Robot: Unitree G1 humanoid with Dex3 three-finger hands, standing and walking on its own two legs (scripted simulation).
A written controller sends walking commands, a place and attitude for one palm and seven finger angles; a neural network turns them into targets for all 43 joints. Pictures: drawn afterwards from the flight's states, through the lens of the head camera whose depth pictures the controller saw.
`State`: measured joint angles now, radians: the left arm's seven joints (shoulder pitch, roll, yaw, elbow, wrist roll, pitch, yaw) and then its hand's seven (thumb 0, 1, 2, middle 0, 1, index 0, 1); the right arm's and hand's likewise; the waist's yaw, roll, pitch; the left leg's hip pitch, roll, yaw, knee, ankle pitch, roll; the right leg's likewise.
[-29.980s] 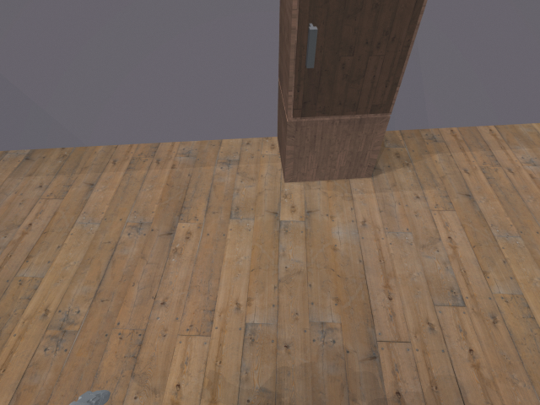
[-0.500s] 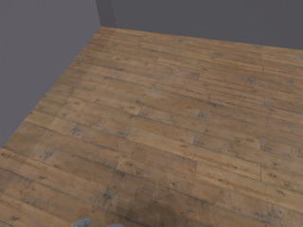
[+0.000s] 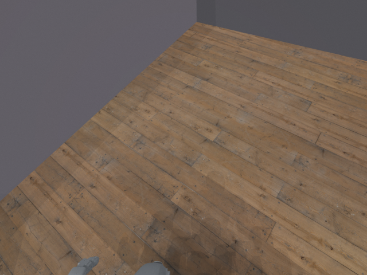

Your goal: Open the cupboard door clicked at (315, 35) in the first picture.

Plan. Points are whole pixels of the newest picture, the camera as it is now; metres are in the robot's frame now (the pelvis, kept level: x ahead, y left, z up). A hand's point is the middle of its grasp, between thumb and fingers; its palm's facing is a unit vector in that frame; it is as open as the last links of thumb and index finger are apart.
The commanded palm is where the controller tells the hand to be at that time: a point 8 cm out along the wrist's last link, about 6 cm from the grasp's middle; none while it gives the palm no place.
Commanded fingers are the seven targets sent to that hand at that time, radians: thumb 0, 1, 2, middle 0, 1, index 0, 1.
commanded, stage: turn to face it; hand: left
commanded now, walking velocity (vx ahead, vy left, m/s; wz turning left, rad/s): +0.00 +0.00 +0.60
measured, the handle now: out of the picture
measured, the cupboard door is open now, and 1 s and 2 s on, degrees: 40 40 40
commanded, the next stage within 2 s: none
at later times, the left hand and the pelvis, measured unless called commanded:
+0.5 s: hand out of the picture +0.01 +0.21 -0.16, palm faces +0.35 -0.90 -0.26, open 7.4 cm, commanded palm none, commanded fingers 0.00 0.90 0.90 -0.20 -0.30 -0.20 -0.30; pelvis +0.01 -0.02 +0.00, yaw +19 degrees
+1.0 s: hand out of the picture -0.03 +0.15 -0.17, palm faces +0.59 -0.78 -0.20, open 7.4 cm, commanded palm none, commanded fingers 0.00 0.90 0.90 -0.20 -0.30 -0.20 -0.30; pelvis +0.02 -0.05 -0.01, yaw +38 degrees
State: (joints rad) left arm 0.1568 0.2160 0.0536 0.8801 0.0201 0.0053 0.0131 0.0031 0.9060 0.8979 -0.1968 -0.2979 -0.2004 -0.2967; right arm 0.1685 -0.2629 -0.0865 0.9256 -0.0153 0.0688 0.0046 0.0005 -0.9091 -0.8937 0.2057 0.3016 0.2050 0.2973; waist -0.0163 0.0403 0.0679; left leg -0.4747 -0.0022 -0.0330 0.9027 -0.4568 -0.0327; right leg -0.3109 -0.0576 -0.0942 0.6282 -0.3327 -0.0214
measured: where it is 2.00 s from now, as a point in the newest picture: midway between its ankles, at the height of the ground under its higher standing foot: outside the picture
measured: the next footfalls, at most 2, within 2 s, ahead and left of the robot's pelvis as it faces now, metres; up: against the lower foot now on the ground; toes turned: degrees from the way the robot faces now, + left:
left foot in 0.32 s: +0.03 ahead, +0.11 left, +0.00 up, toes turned +18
right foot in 0.66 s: +0.11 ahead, -0.16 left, +0.00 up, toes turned +22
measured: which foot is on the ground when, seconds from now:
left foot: up 0.00-0.30, down 0.32-0.66, up 0.68-0.98, down 1.00-1.00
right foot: down 0.00-0.32, up 0.34-0.64, down 0.66-0.98, up 1.00-1.00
